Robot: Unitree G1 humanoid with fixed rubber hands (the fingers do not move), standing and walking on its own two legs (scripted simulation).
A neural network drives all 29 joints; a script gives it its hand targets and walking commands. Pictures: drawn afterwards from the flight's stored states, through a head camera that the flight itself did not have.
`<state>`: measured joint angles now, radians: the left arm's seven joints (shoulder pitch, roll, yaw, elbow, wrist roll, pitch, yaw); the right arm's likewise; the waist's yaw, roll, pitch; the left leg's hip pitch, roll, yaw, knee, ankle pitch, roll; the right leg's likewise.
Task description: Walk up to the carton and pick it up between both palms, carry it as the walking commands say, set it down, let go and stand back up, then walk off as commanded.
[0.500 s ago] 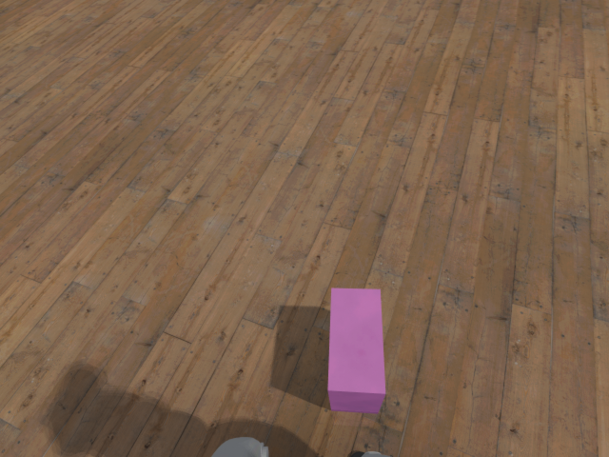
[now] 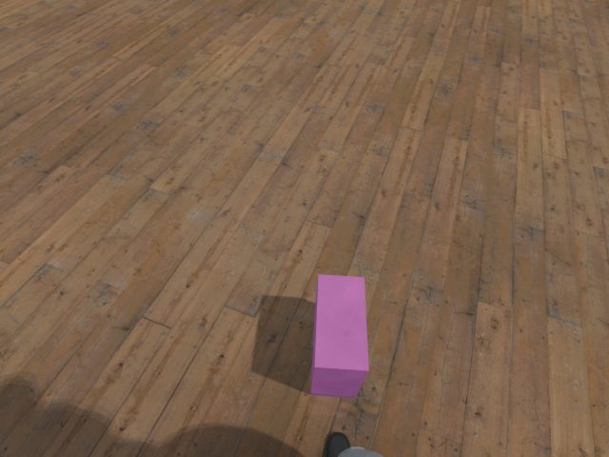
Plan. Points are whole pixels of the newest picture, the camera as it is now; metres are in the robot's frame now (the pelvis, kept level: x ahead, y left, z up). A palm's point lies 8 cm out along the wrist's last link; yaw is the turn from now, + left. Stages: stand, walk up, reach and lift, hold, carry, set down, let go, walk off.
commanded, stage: walk up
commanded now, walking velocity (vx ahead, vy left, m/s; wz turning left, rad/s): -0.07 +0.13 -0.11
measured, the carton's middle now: (337, 337) +0.53 -0.15 -0.63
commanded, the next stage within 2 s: none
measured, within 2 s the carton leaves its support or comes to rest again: neither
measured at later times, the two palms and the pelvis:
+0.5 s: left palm out of the picture +0.07 +0.27 -0.13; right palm out of the picture -0.13 -0.12 -0.12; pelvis -0.01 +0.06 +0.02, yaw -5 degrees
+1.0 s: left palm out of the picture +0.09 +0.24 -0.11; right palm out of the picture +0.04 -0.23 -0.14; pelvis +0.03 +0.01 +0.01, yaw -3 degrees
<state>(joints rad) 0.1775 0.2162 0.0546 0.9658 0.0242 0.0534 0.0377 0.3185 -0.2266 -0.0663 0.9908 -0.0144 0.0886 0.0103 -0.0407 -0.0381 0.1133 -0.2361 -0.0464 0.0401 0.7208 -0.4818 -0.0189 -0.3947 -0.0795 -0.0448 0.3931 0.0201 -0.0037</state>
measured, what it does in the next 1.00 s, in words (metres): steps on the spot: left foot, then right foot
